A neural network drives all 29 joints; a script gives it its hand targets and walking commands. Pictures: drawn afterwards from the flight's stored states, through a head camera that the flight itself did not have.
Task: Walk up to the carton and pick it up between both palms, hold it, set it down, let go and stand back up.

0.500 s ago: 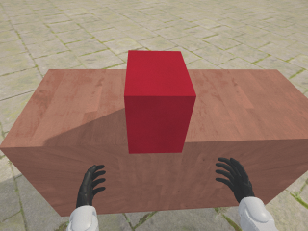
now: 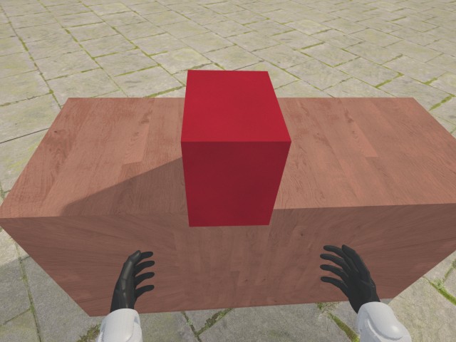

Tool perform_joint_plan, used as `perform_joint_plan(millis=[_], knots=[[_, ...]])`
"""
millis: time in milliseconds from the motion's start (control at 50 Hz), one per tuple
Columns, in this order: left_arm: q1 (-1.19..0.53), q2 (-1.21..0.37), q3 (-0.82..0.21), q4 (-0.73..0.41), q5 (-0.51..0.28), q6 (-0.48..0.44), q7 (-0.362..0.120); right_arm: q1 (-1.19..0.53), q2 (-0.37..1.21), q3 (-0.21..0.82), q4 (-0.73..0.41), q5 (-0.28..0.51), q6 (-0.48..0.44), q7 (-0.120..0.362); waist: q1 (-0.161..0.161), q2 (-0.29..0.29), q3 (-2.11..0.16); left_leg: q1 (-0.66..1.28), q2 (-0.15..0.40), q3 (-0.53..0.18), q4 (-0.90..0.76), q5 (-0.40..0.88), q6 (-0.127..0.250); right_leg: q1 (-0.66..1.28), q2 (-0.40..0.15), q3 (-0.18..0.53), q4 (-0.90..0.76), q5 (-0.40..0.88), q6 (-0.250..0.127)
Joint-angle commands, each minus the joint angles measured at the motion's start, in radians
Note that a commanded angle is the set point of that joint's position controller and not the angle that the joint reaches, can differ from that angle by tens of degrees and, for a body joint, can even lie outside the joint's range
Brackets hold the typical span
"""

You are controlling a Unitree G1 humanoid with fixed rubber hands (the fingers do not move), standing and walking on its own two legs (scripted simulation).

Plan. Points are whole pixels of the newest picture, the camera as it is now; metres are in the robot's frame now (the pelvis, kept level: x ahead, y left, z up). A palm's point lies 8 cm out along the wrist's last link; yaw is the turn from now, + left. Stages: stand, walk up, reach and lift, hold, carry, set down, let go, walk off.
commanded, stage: set down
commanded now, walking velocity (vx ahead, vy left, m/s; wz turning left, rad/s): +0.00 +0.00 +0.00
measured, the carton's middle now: (228, 148) +0.52 +0.04 +0.05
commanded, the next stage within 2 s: let go in 1.22 s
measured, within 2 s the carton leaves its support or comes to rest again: neither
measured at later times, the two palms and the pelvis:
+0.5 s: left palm (129, 314) +0.19 +0.20 -0.03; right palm (366, 303) +0.21 -0.21 -0.01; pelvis +0.01 +0.00 +0.00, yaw +0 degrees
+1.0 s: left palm (134, 319) +0.19 +0.20 -0.07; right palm (369, 326) +0.19 -0.22 -0.05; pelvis +0.03 +0.00 +0.00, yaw +0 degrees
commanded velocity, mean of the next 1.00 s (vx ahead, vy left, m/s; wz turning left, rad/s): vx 0.00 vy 0.00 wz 0.00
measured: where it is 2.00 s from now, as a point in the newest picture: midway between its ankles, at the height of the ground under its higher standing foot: outside the picture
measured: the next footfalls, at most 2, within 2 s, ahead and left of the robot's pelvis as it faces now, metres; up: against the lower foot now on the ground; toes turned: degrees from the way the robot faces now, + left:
none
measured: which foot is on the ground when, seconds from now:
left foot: down 0.00-1.00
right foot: down 0.00-1.00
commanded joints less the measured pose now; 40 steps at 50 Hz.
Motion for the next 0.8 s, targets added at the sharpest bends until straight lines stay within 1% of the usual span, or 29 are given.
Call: perform_joint_plan(millis=[0,60,100,120,140,180,200,280,300,320,340,360,400,420,480,540,560,660,680,700,720,760,780], knots=[[-0.097,0.127,0.013,-0.106,-0.047,-0.07,-0.038,-0.029,-0.145,-0.111,-0.178,-0.048,-0.042,0.011,-0.034,0.1,0.001,0.256,0.009,0.005,-0.178,0.034,-0.052,-0.078,0.008,-0.02,-0.116,-0.088,-0.06],[-0.081,0.131,0.012,-0.06,-0.046,-0.082,-0.045,-0.019,-0.146,-0.115,-0.158,-0.059,-0.052,0.018,-0.038,0.094,0.009,0.259,0.007,0.006,-0.176,0.044,-0.052,-0.09,0.009,-0.023,-0.122,-0.086,-0.063],[-0.073,0.14,0.017,-0.049,-0.043,-0.091,-0.048,-0.01,-0.149,-0.113,-0.148,-0.064,-0.058,0.024,-0.038,0.098,-0.002,0.267,0.007,0.007,-0.171,0.055,-0.052,-0.094,0.011,-0.024,-0.123,-0.076,-0.065],[-0.06,0.135,0.018,-0.024,-0.038,-0.094,-0.051,0.003,-0.151,-0.116,-0.127,-0.068,-0.059,0.026,-0.039,0.103,0.013,0.268,0.008,0.006,-0.172,0.06,-0.055,-0.099,0.01,-0.026,-0.125,-0.077,-0.067],[-0.058,0.138,0.019,0.001,-0.034,-0.096,-0.056,0.005,-0.15,-0.114,-0.118,-0.076,-0.061,0.027,-0.044,0.094,0.014,0.27,0.006,0.007,-0.17,0.061,-0.055,-0.099,0.011,-0.026,-0.127,-0.075,-0.066],[-0.051,0.144,0.028,0.016,-0.03,-0.105,-0.06,0.01,-0.154,-0.11,-0.104,-0.078,-0.064,0.032,-0.04,0.098,0.014,0.274,0.005,0.01,-0.166,0.075,-0.055,-0.103,0.01,-0.026,-0.13,-0.066,-0.066],[-0.043,0.145,0.03,0.034,-0.028,-0.109,-0.066,0.024,-0.149,-0.109,-0.093,-0.083,-0.068,0.032,-0.045,0.096,0.015,0.278,0.002,0.013,-0.162,0.08,-0.055,-0.103,0.009,-0.025,-0.13,-0.061,-0.064],[-0.026,0.148,0.039,0.073,-0.015,-0.13,-0.076,0.041,-0.154,-0.106,-0.052,-0.092,-0.075,0.039,-0.041,0.104,0.011,0.29,0.001,0.012,-0.152,0.112,-0.062,-0.106,0.012,-0.025,-0.13,-0.04,-0.068],[-0.029,0.155,0.042,0.093,-0.013,-0.138,-0.083,0.044,-0.15,-0.108,-0.041,-0.101,-0.079,0.038,-0.044,0.096,0.014,0.29,0.0,0.013,-0.149,0.114,-0.06,-0.104,0.01,-0.024,-0.131,-0.036,-0.065],[-0.028,0.156,0.042,0.089,-0.01,-0.145,-0.082,0.045,-0.151,-0.11,-0.035,-0.102,-0.082,0.041,-0.042,0.107,0.007,0.298,-0.001,0.012,-0.145,0.124,-0.063,-0.11,0.01,-0.026,-0.132,-0.028,-0.066],[-0.03,0.158,0.044,0.095,-0.01,-0.152,-0.084,0.044,-0.155,-0.109,-0.032,-0.106,-0.086,0.041,-0.04,0.105,0.009,0.296,-0.001,0.012,-0.143,0.132,-0.064,-0.11,0.012,-0.027,-0.129,-0.022,-0.066],[-0.031,0.159,0.039,0.096,-0.012,-0.161,-0.085,0.045,-0.157,-0.117,-0.021,-0.109,-0.092,0.045,-0.045,0.113,0.0,0.302,0.001,0.01,-0.139,0.134,-0.067,-0.117,0.014,-0.028,-0.128,-0.023,-0.07],[-0.025,0.157,0.039,0.137,-0.005,-0.173,-0.089,0.052,-0.152,-0.116,0.011,-0.121,-0.099,0.047,-0.046,0.118,0.015,0.302,0.0,0.01,-0.136,0.141,-0.07,-0.125,0.011,-0.028,-0.128,-0.012,-0.07],[-0.036,0.163,0.04,0.13,-0.005,-0.182,-0.089,0.045,-0.153,-0.115,0.024,-0.122,-0.105,0.05,-0.046,0.122,0.001,0.301,-0.001,0.009,-0.133,0.145,-0.072,-0.123,0.012,-0.03,-0.126,-0.013,-0.07],[-0.03,0.164,0.041,0.198,0.004,-0.197,-0.096,0.044,-0.151,-0.115,0.073,-0.138,-0.118,0.051,-0.05,0.121,0.017,0.299,-0.003,0.006,-0.128,0.142,-0.071,-0.129,0.01,-0.028,-0.126,-0.006,-0.072],[-0.041,0.171,0.039,0.229,0.0,-0.21,-0.101,0.032,-0.143,-0.115,0.107,-0.151,-0.132,0.048,-0.052,0.111,0.016,0.295,-0.004,0.006,-0.123,0.131,-0.068,-0.132,0.008,-0.027,-0.126,-0.012,-0.071],[-0.043,0.169,0.036,0.232,0.003,-0.214,-0.098,0.026,-0.147,-0.118,0.12,-0.152,-0.139,0.05,-0.053,0.129,0.009,0.299,-0.003,0.006,-0.12,0.138,-0.074,-0.136,0.008,-0.031,-0.122,-0.006,-0.072],[-0.067,0.178,0.035,0.275,0.002,-0.224,-0.097,-0.011,-0.143,-0.114,0.152,-0.17,-0.166,0.048,-0.049,0.125,0.012,0.285,-0.005,0.007,-0.113,0.127,-0.071,-0.146,0.007,-0.03,-0.113,-0.007,-0.073],[-0.069,0.182,0.041,0.276,0.002,-0.228,-0.097,-0.015,-0.141,-0.114,0.157,-0.172,-0.172,0.048,-0.044,0.12,0.007,0.283,-0.005,0.008,-0.111,0.133,-0.071,-0.14,0.008,-0.031,-0.111,-0.001,-0.071],[-0.065,0.181,0.037,0.308,0.004,-0.226,-0.101,-0.014,-0.142,-0.111,0.177,-0.176,-0.173,0.047,-0.047,0.118,0.014,0.285,-0.005,0.006,-0.111,0.127,-0.068,-0.143,0.006,-0.029,-0.113,-0.001,-0.072],[-0.069,0.183,0.041,0.299,0.006,-0.227,-0.101,-0.018,-0.141,-0.108,0.18,-0.175,-0.177,0.047,-0.044,0.122,0.005,0.284,-0.006,0.009,-0.109,0.135,-0.069,-0.14,0.007,-0.03,-0.108,0.005,-0.071],[-0.07,0.184,0.045,0.318,0.011,-0.227,-0.104,-0.02,-0.14,-0.102,0.205,-0.181,-0.183,0.045,-0.042,0.128,0.009,0.286,-0.008,0.01,-0.102,0.15,-0.071,-0.14,0.006,-0.03,-0.105,0.02,-0.068],[-0.068,0.18,0.046,0.345,0.021,-0.222,-0.107,-0.02,-0.145,-0.101,0.235,-0.186,-0.182,0.045,-0.04,0.133,0.018,0.289,-0.009,0.01,-0.101,0.153,-0.072,-0.138,0.004,-0.029,-0.105,0.023,-0.068]])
